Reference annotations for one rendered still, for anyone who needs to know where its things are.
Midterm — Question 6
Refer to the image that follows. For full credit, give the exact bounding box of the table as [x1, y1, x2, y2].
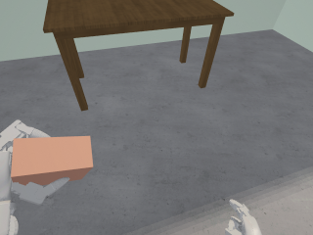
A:
[43, 0, 235, 112]

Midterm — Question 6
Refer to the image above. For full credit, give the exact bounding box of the robot left hand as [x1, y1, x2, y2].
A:
[0, 119, 69, 206]

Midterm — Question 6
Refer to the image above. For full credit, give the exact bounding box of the robot left forearm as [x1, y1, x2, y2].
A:
[0, 200, 20, 235]

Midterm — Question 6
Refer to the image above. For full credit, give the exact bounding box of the robot right hand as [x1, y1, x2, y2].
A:
[225, 199, 262, 235]

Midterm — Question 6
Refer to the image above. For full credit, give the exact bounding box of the sponge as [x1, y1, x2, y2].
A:
[11, 136, 93, 186]

